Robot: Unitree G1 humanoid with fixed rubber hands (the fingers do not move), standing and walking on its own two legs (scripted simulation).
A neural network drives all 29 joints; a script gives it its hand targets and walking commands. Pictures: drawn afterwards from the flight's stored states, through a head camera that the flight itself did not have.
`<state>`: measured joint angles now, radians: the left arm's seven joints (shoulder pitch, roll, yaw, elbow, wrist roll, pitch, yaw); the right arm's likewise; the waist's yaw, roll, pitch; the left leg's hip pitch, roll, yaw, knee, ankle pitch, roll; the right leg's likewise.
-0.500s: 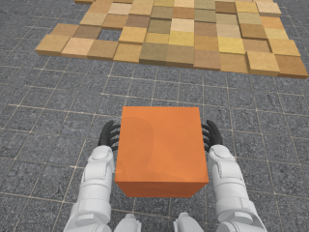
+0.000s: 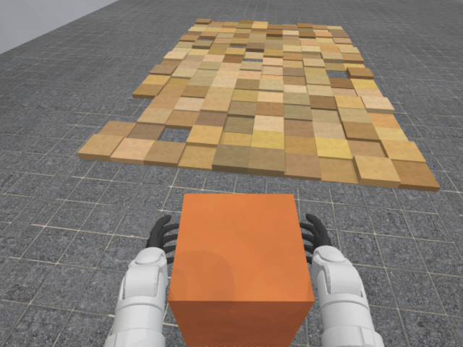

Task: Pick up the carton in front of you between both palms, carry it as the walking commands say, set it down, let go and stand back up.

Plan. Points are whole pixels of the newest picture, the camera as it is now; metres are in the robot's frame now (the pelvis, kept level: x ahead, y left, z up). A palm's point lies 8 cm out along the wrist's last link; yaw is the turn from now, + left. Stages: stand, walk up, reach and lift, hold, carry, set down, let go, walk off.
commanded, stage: reach and lift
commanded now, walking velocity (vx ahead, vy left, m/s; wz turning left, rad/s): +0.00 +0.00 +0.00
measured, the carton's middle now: (238, 272) +0.30 +0.00 -0.04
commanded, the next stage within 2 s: hold in 0.94 s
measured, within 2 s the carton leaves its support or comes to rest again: neither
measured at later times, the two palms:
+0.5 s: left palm (156, 250) +0.30 +0.15 +0.03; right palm (321, 249) +0.30 -0.15 +0.03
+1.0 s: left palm (154, 247) +0.30 +0.15 +0.05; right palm (323, 246) +0.30 -0.15 +0.05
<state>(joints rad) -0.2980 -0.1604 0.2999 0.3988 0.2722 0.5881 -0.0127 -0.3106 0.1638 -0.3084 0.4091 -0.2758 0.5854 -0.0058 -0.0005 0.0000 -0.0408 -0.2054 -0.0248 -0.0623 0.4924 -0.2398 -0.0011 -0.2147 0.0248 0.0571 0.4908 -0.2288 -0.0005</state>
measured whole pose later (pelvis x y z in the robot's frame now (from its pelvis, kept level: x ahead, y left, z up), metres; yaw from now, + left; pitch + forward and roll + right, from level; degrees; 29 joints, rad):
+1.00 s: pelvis +0.01 +0.00 +0.01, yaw +0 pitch -6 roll +0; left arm -0.25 -0.15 0.22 0.23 0.26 0.70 -0.02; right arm -0.25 0.15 -0.22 0.24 -0.27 0.70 0.00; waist 0.00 0.00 0.03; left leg -0.06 -0.02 -0.06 0.37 -0.20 0.00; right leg -0.07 0.02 0.06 0.37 -0.19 0.00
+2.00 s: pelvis +0.01 +0.00 +0.01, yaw +0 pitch -8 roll +0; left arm -0.23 -0.15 0.19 0.17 0.26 0.77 -0.02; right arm -0.24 0.15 -0.20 0.18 -0.26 0.76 0.01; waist 0.00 0.00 0.05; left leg -0.02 -0.02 -0.07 0.36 -0.20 0.00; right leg -0.03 0.02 0.06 0.36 -0.19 0.00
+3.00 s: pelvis +0.28 +0.00 +0.01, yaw +3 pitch +6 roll +2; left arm -0.16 -0.13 0.12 -0.36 0.10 1.24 0.09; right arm -0.19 0.14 -0.12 -0.34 -0.10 1.23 -0.10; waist 0.03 -0.02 -0.13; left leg -0.58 0.08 0.10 0.91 -0.25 0.00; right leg -0.13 -0.01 -0.20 0.28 -0.26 -0.06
